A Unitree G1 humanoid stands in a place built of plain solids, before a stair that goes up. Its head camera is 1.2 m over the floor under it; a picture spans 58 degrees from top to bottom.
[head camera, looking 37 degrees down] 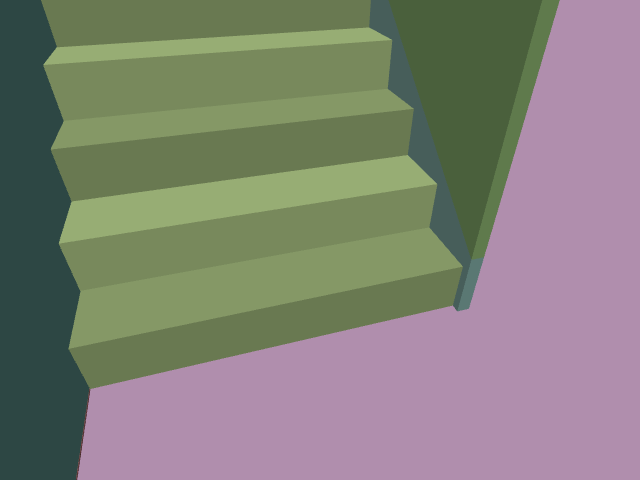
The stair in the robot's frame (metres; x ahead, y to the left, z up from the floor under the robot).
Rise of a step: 0.20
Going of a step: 0.25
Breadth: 1.29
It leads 16 degrees to the left of straight ahead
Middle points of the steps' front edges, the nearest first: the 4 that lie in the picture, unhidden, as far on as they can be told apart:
0.99 0.11 0.20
1.23 0.18 0.40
1.48 0.25 0.59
1.72 0.32 0.79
